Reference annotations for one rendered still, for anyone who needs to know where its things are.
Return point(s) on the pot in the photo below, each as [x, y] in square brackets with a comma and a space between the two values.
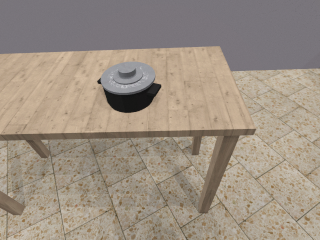
[132, 102]

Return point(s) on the table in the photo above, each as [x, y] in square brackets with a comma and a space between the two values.
[56, 96]

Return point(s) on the knob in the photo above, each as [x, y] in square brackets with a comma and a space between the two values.
[127, 70]

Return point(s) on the lid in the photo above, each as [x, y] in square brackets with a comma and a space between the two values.
[113, 83]

